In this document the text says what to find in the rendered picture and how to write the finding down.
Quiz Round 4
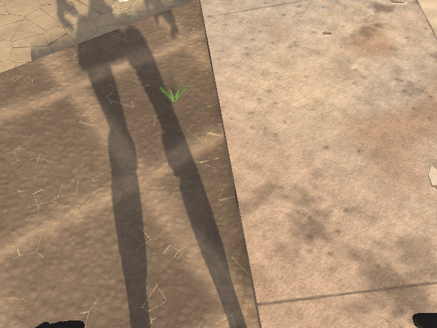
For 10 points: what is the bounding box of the robot right hand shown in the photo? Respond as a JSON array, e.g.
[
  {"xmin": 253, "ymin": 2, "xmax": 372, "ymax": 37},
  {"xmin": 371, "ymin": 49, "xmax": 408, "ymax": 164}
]
[{"xmin": 412, "ymin": 313, "xmax": 437, "ymax": 328}]

